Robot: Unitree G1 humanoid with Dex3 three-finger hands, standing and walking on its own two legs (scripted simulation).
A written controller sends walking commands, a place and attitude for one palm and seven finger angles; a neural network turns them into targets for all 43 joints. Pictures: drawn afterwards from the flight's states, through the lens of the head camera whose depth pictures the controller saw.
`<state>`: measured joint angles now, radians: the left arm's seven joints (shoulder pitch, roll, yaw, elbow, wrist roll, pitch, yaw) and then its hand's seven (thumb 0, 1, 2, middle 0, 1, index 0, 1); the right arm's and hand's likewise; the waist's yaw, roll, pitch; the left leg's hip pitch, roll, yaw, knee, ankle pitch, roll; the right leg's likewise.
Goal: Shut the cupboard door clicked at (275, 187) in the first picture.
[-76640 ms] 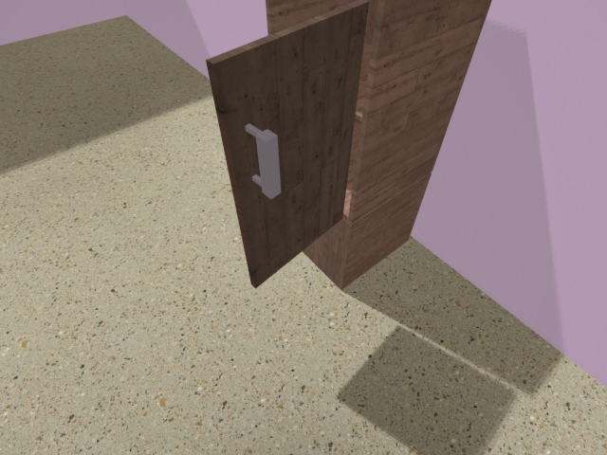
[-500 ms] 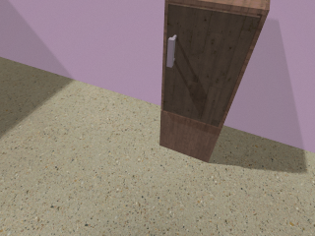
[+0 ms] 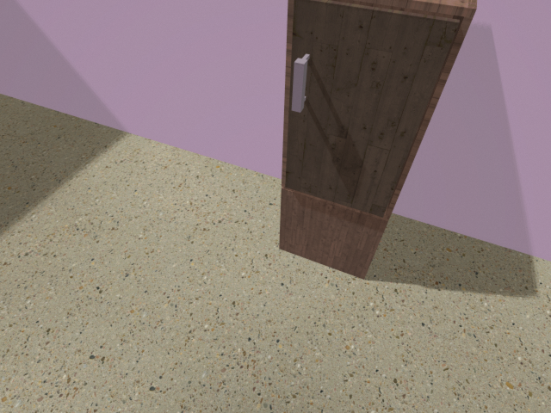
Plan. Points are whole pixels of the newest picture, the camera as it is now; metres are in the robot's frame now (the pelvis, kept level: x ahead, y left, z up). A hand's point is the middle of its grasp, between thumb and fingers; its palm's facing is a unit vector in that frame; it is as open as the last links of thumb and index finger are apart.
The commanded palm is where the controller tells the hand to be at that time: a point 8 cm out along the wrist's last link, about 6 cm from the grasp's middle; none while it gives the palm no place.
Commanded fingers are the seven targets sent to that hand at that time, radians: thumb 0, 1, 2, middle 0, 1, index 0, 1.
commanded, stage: look to check the result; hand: left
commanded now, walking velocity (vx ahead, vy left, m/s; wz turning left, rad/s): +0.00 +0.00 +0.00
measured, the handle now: (302, 82) +0.85 -0.02 +0.06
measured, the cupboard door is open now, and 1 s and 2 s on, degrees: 0 0 0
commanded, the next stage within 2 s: stand and wait in 0.08 s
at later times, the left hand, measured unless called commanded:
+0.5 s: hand out of the picture +0.00 +0.18 -0.18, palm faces +0.01 -0.98 -0.21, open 7.4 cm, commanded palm none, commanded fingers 0.00 0.90 0.90 -0.20 -0.30 -0.20 -0.30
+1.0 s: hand out of the picture +0.03 +0.20 -0.17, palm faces +0.01 -0.97 -0.23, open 7.4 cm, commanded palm none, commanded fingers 0.00 0.90 0.90 -0.20 -0.30 -0.20 -0.30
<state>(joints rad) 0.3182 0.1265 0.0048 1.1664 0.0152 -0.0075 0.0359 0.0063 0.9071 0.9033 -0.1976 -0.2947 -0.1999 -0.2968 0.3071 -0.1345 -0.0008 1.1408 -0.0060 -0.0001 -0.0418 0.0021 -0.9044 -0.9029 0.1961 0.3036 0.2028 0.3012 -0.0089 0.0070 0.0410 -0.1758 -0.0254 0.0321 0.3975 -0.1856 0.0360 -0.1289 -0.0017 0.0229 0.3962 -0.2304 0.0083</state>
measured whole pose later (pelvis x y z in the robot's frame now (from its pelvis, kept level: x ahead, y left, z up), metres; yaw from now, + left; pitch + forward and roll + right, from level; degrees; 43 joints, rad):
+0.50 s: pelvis +0.01 +0.00 +0.00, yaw +0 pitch -2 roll +0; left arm 0.27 0.18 0.01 1.16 0.02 -0.01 0.03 0.01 0.91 0.90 -0.20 -0.29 -0.20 -0.30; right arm 0.26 -0.18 0.00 1.14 -0.01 0.00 -0.04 0.00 -0.90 -0.90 0.20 0.30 0.20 0.30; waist -0.01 0.00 0.06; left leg -0.15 -0.03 0.03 0.38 -0.19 0.04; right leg -0.10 0.00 0.02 0.36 -0.22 0.01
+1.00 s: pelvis +0.02 +0.00 +0.00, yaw +0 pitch -2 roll +0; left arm 0.23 0.21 0.01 1.15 0.02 -0.01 0.02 0.01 0.91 0.90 -0.20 -0.29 -0.20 -0.30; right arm 0.21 -0.21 0.00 1.14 -0.01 -0.01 -0.03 0.00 -0.90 -0.90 0.20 0.30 0.20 0.30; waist -0.01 0.00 0.06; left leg -0.13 -0.03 0.03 0.35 -0.18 0.04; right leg -0.07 -0.01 0.02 0.33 -0.22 0.01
